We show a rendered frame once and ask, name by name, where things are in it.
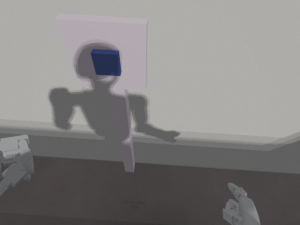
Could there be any robot right hand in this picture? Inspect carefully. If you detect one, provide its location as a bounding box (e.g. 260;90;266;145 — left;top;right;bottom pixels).
222;183;261;225

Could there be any button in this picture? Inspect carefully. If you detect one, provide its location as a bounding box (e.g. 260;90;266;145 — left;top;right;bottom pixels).
91;49;122;76

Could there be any robot left hand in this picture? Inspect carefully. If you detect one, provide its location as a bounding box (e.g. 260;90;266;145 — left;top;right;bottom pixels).
0;134;35;197

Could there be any panel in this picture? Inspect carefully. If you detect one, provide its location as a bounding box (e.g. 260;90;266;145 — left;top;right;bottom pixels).
55;13;148;173

